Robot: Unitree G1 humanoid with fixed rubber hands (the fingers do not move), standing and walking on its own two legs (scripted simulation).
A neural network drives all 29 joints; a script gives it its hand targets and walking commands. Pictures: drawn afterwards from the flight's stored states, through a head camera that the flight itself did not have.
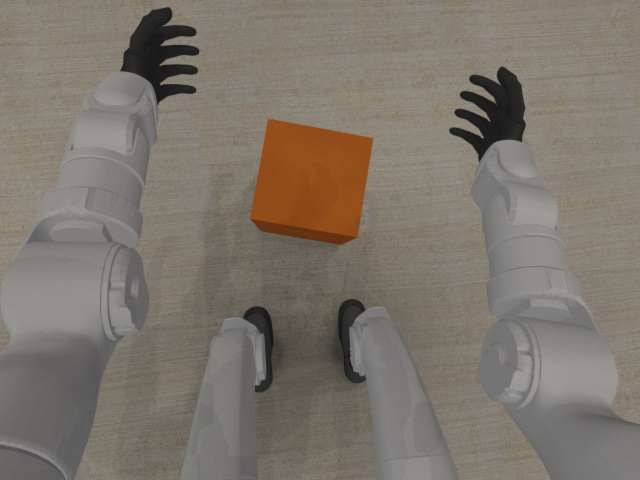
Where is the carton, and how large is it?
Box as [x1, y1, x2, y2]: [250, 119, 372, 244]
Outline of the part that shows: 268,119 250,216 252,221 260,230 339,244 356,237 359,225 372,138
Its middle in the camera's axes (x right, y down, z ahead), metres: -0.02 -0.12 +0.87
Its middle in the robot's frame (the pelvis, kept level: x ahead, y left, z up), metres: +0.50 -0.04 -0.52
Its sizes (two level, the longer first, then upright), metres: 0.210 0.200 0.250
